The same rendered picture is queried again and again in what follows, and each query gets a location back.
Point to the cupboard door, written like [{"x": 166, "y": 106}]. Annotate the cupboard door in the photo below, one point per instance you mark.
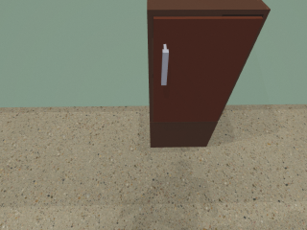
[{"x": 206, "y": 54}]

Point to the handle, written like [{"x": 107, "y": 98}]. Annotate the handle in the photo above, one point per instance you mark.
[{"x": 164, "y": 65}]

